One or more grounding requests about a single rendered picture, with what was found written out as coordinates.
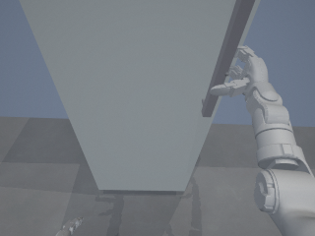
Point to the robot right forearm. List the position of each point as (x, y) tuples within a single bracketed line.
[(277, 148)]

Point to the robot right hand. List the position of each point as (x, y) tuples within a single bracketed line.
[(255, 70)]

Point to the handle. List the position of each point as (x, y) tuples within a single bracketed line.
[(237, 23)]

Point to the fridge door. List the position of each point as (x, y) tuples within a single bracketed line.
[(131, 75)]

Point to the robot left hand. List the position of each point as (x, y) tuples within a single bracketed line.
[(70, 226)]

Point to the right robot upper arm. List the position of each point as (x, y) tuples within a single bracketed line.
[(288, 197)]

